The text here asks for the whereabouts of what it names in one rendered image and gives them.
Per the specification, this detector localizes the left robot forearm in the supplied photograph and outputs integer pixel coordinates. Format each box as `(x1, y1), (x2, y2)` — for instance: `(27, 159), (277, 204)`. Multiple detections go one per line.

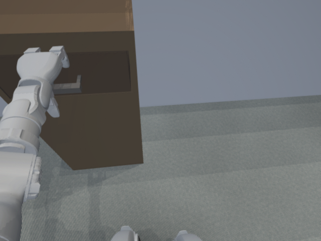
(0, 76), (52, 157)

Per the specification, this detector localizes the robot left shin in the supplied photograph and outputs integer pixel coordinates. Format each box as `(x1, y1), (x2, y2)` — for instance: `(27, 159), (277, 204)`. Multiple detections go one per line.
(120, 226), (133, 231)

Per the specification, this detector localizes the robot left upper arm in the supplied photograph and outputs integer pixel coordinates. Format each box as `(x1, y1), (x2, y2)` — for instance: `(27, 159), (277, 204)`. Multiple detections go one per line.
(0, 151), (43, 241)

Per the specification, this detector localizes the left robot hand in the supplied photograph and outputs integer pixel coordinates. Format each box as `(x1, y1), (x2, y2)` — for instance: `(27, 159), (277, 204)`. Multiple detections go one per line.
(17, 46), (70, 117)

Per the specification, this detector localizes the left robot thigh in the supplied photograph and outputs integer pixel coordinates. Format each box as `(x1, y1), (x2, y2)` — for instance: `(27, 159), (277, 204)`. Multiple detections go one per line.
(111, 230), (138, 241)

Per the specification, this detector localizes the handle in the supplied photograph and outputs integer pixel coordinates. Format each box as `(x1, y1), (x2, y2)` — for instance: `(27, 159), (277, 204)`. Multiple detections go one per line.
(51, 75), (82, 94)

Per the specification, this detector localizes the drawer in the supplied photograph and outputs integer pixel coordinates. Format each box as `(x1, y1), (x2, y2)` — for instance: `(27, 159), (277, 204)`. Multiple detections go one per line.
(0, 50), (131, 98)

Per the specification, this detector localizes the cabinet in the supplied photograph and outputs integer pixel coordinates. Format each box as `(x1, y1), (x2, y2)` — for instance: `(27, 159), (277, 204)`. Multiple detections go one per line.
(0, 0), (143, 170)

